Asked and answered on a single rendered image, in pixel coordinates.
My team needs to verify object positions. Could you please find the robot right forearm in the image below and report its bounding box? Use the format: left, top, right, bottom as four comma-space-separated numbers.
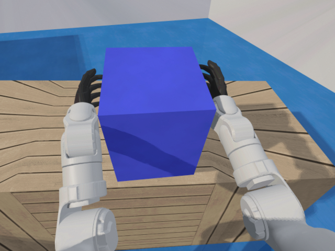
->
211, 95, 306, 221

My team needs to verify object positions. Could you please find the left robot upper arm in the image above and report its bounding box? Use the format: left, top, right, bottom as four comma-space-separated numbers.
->
56, 207, 118, 251

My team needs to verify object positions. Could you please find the robot right hand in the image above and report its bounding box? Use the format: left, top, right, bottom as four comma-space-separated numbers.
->
199, 60, 228, 99

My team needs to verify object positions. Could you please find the robot left forearm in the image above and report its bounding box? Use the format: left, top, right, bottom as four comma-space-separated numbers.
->
55, 102, 107, 251

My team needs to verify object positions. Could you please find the right robot upper arm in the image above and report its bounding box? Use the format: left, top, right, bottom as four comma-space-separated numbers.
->
240, 184, 335, 251

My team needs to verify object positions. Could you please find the robot left hand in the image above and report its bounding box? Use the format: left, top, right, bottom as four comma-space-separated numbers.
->
74, 69, 103, 107

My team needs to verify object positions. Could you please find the pedestal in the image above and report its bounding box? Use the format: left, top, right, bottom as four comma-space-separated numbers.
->
0, 81, 335, 251

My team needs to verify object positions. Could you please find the carton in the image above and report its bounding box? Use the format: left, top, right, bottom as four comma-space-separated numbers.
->
98, 47, 216, 182

